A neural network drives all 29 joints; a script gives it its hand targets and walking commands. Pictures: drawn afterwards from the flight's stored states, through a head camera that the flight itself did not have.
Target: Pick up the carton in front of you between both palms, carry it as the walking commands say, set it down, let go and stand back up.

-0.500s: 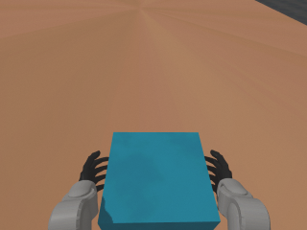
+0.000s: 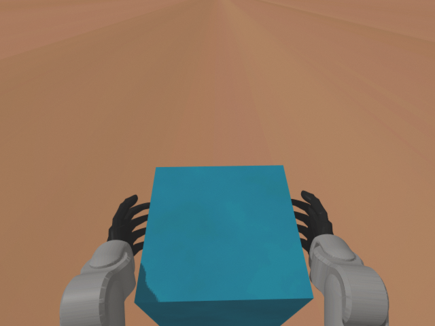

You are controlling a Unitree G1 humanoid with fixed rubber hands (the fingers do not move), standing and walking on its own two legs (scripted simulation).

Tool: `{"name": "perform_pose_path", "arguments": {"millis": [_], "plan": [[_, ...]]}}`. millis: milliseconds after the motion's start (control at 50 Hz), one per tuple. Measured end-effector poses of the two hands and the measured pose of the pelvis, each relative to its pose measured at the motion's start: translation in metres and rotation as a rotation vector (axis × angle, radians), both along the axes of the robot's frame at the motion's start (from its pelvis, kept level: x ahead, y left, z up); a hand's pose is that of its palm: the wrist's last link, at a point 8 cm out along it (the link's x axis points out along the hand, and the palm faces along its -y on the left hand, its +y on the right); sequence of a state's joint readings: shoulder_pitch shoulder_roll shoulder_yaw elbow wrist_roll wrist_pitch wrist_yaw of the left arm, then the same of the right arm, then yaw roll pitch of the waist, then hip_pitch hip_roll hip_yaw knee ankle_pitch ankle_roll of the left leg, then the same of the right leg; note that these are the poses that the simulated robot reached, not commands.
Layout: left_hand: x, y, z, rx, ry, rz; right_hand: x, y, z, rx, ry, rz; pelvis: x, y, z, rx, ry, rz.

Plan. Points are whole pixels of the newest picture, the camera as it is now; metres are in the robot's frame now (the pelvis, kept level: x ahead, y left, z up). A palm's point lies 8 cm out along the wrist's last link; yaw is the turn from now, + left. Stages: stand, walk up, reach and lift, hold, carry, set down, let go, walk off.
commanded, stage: carry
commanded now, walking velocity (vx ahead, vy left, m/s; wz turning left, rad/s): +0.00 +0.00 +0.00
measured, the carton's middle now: (220, 254) +0.27 +0.00 +0.02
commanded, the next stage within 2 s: hold in 1.82 s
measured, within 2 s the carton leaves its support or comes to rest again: neither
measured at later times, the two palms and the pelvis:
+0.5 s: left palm (128, 201) +0.34 +0.17 +0.08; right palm (295, 200) +0.33 -0.13 +0.08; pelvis +0.09 +0.03 -0.01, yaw -2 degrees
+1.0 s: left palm (130, 221) +0.32 +0.16 +0.06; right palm (295, 220) +0.31 -0.13 +0.06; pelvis +0.06 +0.02 -0.01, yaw -2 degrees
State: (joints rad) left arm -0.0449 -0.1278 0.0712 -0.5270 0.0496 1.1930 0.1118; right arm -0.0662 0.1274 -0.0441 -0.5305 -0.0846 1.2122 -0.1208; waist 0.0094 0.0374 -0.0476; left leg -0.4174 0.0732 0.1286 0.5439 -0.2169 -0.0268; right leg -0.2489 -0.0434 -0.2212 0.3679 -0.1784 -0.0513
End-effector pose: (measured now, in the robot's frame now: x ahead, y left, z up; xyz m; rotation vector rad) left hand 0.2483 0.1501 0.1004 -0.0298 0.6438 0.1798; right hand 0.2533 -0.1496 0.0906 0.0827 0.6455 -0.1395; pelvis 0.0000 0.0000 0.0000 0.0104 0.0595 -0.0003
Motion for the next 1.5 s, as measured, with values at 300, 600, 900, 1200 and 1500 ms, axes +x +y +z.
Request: {"name": "perform_pose_path", "arguments": {"millis": [300,600,900,1200,1500], "plan": [[0.088,0.016,-0.017,-0.042,0.025,-0.036,0.077,0.016,-0.003,-0.048,0.025,-0.033,0.086,0.021,-0.012,-0.002,0.006,-0.027],[0.09,0.017,-0.019,-0.03,0.018,-0.049,0.076,0.017,-0.008,-0.036,0.018,-0.045,0.091,0.026,-0.015,-0.006,0.0,-0.033],[0.071,0.017,-0.037,0.001,0.067,-0.065,0.058,0.016,-0.026,-0.065,0.067,-0.025,0.066,0.025,-0.011,-0.01,-0.026,-0.034],[0.07,0.013,-0.068,0.034,0.071,-0.108,0.056,0.015,-0.057,-0.101,0.072,0.013,0.044,0.024,-0.01,-0.013,-0.025,-0.033],[0.082,0.01,-0.075,0.04,0.0,-0.105,0.069,0.012,-0.064,-0.109,0.002,0.014,0.037,0.021,-0.011,-0.014,-0.021,-0.033]]}}
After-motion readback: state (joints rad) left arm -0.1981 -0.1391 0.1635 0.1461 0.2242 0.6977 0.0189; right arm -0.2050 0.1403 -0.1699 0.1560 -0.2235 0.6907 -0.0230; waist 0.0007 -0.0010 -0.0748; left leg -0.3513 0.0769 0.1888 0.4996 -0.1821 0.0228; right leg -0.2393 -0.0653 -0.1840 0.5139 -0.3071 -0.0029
